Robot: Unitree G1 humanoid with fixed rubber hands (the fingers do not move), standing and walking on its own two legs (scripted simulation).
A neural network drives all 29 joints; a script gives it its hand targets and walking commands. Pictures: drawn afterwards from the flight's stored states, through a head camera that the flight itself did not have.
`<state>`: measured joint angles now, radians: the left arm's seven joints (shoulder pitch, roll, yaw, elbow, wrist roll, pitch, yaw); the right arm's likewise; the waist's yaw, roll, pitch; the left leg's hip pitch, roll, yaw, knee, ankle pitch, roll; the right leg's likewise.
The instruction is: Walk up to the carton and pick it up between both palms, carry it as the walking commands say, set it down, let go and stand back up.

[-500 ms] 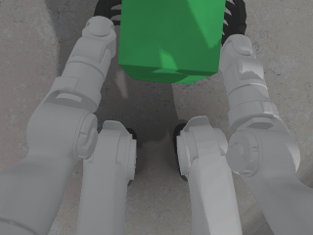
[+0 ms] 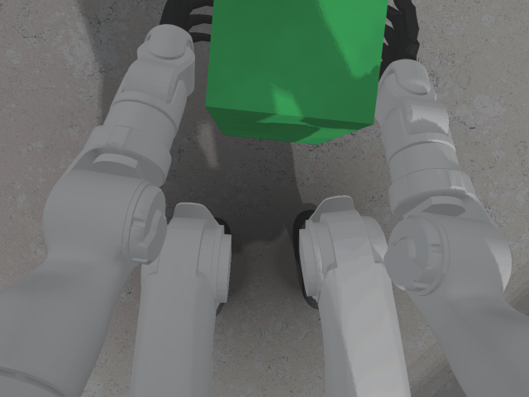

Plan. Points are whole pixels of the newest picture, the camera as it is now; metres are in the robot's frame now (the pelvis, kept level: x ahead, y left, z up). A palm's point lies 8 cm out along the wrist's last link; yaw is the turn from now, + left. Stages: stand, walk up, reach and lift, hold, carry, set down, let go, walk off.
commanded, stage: set down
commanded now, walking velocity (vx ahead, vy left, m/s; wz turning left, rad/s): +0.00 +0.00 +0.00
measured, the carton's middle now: (286, 42) +0.54 -0.04 -0.23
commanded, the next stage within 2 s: none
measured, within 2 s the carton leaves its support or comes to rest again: rests again in 0.50 s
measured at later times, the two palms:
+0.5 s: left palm (177, 36) +0.53 +0.11 -0.17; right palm (394, 69) +0.49 -0.17 -0.16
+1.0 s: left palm (145, 17) +0.54 +0.14 -0.15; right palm (424, 66) +0.49 -0.20 -0.15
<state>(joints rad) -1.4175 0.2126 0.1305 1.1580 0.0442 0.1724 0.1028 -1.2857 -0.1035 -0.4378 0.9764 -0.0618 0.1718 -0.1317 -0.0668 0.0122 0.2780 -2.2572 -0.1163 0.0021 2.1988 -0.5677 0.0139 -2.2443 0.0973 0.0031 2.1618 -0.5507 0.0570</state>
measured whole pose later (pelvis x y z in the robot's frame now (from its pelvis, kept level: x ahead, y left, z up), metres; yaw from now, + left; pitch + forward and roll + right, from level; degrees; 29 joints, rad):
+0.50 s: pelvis -0.01 +0.00 +0.00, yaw -1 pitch +34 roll -3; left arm -1.43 0.25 0.12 1.18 0.02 0.10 0.08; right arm -1.32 -0.12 -0.42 1.06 -0.01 0.08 -0.12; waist -0.07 -0.01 0.34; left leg -2.23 -0.11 -0.01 2.21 -0.56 0.00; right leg -2.22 0.10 -0.01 2.16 -0.54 0.06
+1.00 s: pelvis +0.00 -0.01 +0.04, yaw -1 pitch +31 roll -2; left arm -1.37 0.40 0.02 0.87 -0.16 0.13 0.10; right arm -1.23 -0.22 -0.21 0.73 0.21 0.11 -0.17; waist -0.06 0.01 0.52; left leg -2.07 -0.10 -0.03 2.12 -0.59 0.00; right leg -2.07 0.11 -0.01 2.07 -0.55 0.04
